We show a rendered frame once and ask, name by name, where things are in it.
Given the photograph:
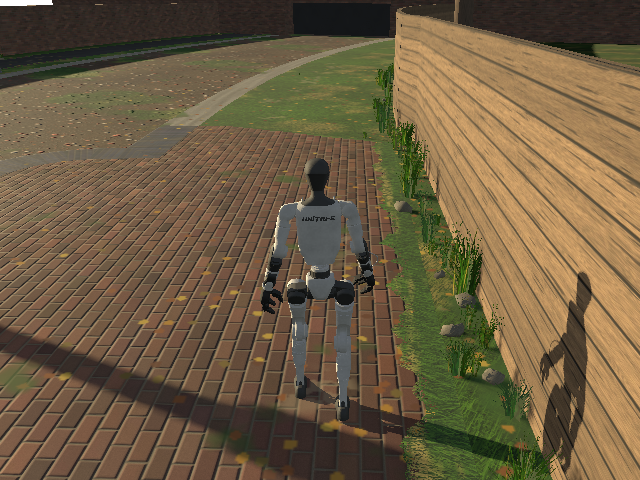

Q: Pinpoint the robot left upper arm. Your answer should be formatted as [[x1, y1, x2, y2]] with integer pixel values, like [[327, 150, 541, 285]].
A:
[[272, 202, 297, 259]]

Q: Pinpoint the left robot foot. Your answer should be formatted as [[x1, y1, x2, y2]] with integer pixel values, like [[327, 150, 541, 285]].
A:
[[294, 375, 307, 399]]

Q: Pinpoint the robot right hand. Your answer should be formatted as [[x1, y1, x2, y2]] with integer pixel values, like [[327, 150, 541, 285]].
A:
[[352, 273, 375, 294]]

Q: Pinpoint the robot left hand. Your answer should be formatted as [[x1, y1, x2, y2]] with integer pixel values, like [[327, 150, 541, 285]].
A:
[[260, 287, 283, 314]]

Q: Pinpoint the right robot forearm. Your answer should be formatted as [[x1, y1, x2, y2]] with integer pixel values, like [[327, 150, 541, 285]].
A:
[[355, 238, 373, 277]]

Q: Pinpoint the robot right upper arm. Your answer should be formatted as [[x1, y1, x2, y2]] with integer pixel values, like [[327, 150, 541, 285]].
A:
[[338, 200, 366, 254]]

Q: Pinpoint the left robot forearm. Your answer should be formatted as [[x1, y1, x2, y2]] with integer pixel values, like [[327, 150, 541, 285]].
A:
[[262, 244, 282, 291]]

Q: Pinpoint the robot left thigh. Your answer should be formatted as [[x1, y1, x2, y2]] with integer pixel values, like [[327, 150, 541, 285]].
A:
[[287, 278, 308, 341]]

